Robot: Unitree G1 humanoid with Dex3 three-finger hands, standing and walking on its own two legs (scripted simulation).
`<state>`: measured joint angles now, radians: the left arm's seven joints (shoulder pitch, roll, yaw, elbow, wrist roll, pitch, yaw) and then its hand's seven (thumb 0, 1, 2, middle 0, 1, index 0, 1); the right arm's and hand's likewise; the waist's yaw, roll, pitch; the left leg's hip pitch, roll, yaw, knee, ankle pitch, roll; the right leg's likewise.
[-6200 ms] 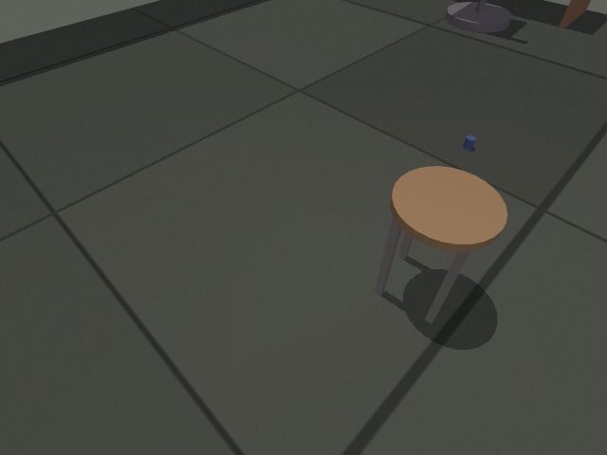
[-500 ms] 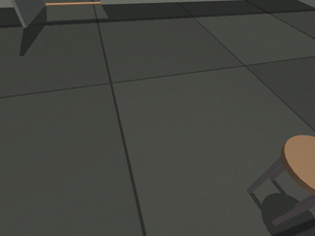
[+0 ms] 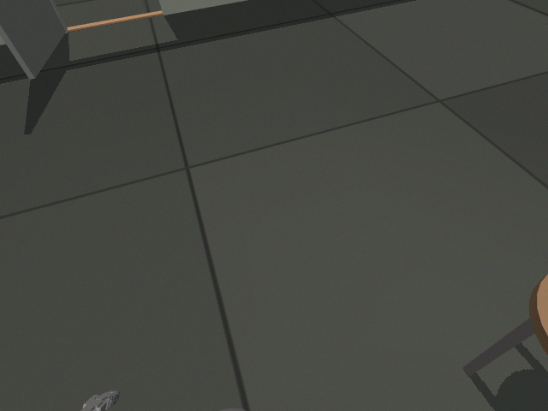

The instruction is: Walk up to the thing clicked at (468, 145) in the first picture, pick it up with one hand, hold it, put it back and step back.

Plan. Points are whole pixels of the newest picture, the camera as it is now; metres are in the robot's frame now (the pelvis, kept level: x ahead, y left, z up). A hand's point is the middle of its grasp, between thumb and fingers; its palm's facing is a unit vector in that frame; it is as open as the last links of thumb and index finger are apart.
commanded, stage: walk up
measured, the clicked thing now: out of the picture +0.96 -1.56 -0.74
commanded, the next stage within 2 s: stand in 1.70 s
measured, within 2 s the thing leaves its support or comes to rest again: neither
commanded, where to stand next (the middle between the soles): +0.44 -0.01 m, yaw +0 degrees
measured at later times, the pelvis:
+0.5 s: pelvis +0.19 +0.02 +0.00, yaw -1 degrees
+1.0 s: pelvis +0.35 -0.01 -0.01, yaw +0 degrees
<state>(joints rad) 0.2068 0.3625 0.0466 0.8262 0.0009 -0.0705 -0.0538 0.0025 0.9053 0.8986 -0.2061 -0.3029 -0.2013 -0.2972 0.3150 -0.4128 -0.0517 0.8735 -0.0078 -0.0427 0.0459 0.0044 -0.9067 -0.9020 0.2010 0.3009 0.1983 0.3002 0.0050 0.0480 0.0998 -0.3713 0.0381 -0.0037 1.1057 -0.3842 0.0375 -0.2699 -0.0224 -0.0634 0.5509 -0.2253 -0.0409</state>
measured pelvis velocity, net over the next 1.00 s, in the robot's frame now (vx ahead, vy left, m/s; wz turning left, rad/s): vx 0.35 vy -0.01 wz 0.00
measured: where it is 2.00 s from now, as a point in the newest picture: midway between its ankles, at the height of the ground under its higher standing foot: (297, 365)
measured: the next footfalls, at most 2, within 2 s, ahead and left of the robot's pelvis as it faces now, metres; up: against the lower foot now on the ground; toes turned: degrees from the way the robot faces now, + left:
left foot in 0.22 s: +0.24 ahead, +0.15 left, +0.00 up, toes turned +5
right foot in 0.62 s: +0.39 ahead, -0.13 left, +0.00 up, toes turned -2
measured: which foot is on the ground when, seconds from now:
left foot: up 0.00-0.20, down 0.22-0.64, up 0.66-0.98, down 1.00-1.00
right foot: down 0.00-0.24, up 0.26-0.60, down 0.62-1.00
